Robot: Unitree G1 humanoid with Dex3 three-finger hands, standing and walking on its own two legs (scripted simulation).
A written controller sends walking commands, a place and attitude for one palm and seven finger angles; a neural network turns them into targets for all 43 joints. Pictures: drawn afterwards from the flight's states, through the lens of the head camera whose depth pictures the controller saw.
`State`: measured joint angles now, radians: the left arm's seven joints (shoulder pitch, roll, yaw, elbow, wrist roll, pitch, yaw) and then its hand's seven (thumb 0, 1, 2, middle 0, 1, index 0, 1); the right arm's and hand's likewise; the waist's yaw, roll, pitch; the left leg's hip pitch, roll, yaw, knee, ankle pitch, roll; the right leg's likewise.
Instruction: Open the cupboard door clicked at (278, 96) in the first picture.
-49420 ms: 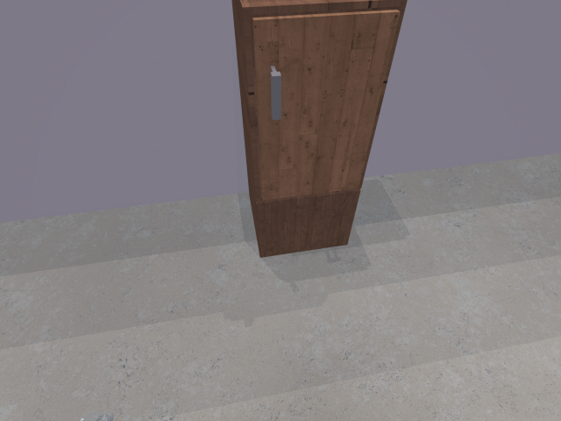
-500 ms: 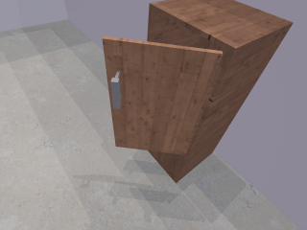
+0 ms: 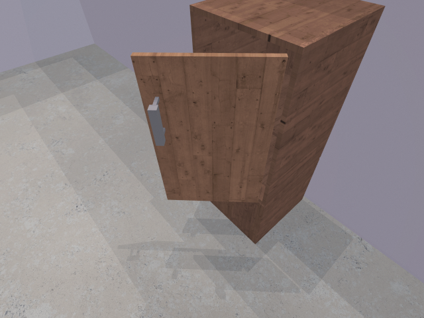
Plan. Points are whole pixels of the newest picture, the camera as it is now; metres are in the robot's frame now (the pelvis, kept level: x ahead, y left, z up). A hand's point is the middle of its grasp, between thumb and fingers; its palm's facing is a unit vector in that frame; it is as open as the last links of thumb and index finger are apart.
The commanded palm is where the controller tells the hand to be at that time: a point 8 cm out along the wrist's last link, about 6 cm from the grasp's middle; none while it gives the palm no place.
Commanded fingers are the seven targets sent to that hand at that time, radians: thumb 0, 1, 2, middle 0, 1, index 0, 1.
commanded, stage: come to a stop and stand still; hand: left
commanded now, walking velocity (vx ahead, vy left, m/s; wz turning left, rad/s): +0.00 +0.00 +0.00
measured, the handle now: (158, 121) +0.59 +0.18 +0.04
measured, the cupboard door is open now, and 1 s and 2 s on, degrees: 46 46 46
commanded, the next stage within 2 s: look again from close up in 0.18 s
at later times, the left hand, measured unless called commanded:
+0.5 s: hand out of the picture +0.02 +0.15 -0.17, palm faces +0.00 -0.99 -0.17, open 7.4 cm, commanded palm none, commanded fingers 0.00 0.90 0.90 -0.20 -0.30 -0.20 -0.30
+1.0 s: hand out of the picture +0.12 +0.17 -0.13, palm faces +0.16 -0.97 -0.20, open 7.4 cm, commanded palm +0.14 +0.22 -0.06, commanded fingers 0.00 0.78 0.85 -0.21 -0.38 -0.21 -0.38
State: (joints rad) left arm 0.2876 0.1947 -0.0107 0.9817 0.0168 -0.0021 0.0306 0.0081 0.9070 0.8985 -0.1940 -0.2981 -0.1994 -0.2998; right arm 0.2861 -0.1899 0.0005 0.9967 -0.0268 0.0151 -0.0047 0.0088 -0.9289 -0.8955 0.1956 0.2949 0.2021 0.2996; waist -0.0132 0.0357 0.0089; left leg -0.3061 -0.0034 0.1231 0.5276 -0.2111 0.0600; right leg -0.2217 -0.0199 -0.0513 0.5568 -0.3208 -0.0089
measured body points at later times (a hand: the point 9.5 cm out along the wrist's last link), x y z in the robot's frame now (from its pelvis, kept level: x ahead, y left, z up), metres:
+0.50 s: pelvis +0.02 -0.01 +0.01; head +0.04 +0.00 +0.46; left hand +0.02 +0.21 -0.16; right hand +0.04 -0.24 -0.15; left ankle +0.05 +0.08 -0.73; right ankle -0.01 -0.12 -0.73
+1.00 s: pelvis +0.04 -0.02 +0.00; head +0.06 -0.01 +0.45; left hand +0.11 +0.22 -0.11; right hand +0.10 -0.25 -0.14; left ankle +0.05 +0.08 -0.73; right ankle -0.01 -0.12 -0.73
